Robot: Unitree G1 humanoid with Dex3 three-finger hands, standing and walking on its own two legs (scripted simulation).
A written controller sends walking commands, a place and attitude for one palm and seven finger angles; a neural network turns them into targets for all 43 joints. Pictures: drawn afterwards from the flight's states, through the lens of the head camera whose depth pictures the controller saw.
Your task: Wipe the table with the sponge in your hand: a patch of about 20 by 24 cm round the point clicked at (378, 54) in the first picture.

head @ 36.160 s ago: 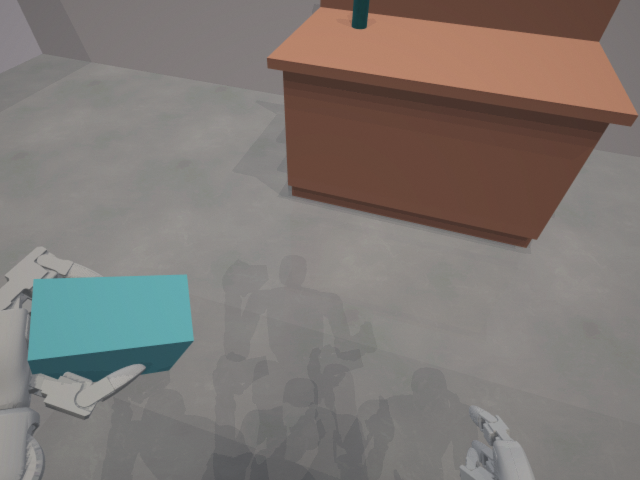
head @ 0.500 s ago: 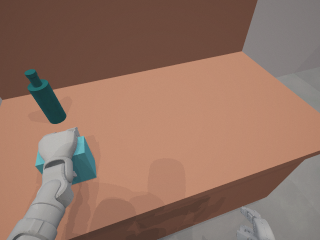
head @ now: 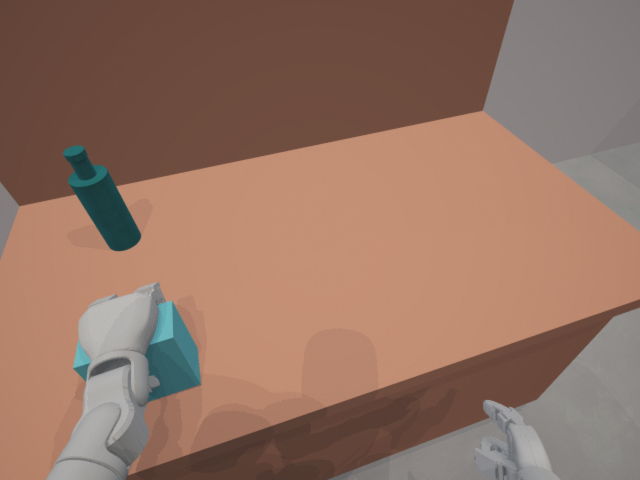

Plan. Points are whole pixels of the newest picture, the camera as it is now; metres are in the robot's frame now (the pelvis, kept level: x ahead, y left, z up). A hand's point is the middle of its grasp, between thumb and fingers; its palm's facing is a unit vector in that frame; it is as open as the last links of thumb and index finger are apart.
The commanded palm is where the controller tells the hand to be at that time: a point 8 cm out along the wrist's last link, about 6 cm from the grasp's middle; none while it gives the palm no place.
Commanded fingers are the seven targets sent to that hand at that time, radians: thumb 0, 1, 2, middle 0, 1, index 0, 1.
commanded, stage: wipe back along the first lane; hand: left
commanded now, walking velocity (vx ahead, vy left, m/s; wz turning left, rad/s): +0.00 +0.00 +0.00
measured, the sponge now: (149, 364) +0.26 +0.29 -0.03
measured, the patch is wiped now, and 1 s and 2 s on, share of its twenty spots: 0.95 0.95 0.95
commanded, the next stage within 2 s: lift the sponge slowly off the table in 0.02 s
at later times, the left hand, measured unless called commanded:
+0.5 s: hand (139, 356) +0.25 +0.27 +0.02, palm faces -0.05 -0.09 -0.99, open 10.6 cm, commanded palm +0.22 +0.26 +0.08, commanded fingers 0.00 0.10 1.30 -1.20 -1.60 -1.20 -1.60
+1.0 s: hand (137, 358) +0.24 +0.26 +0.05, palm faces -0.01 -0.12 -0.99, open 10.6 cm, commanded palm +0.21 +0.26 +0.11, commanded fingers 0.00 0.10 1.30 -1.20 -1.60 -1.20 -1.60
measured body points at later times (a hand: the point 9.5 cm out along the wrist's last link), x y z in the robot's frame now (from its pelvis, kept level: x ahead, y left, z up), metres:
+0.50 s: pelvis +0.00 +0.00 +0.00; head -0.01 -0.02 +0.45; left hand +0.25 +0.27 +0.07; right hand +0.22 -0.21 -0.08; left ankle -0.01 +0.10 -0.73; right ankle -0.01 -0.11 -0.73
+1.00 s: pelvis -0.01 -0.01 +0.01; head -0.03 -0.04 +0.46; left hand +0.23 +0.26 +0.10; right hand +0.24 -0.21 -0.07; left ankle -0.01 +0.10 -0.73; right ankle -0.01 -0.11 -0.73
